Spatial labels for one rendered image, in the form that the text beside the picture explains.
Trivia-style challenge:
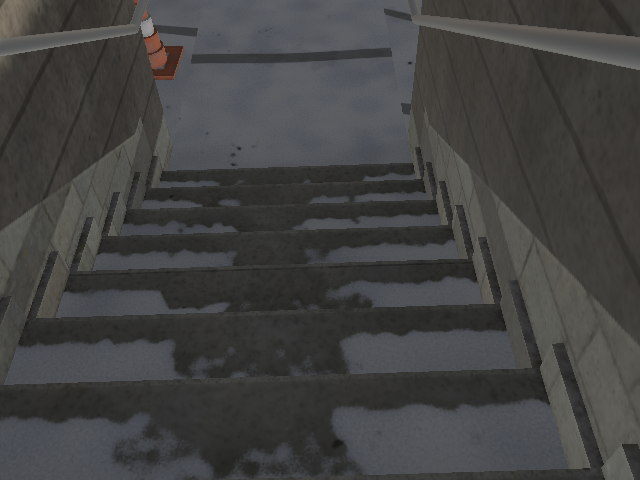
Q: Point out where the stairs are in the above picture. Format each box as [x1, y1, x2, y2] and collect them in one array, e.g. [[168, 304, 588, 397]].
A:
[[0, 163, 569, 480]]

